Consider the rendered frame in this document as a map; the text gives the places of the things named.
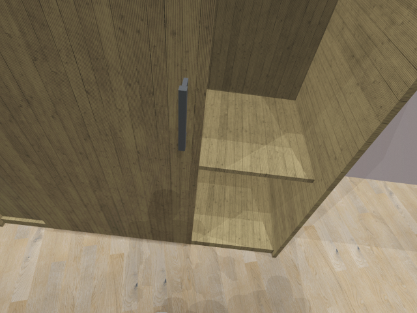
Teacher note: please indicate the handle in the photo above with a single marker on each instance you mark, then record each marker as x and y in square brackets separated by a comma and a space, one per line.
[183, 95]

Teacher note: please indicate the wardrobe door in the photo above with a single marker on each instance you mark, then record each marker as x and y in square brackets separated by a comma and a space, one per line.
[12, 204]
[89, 112]

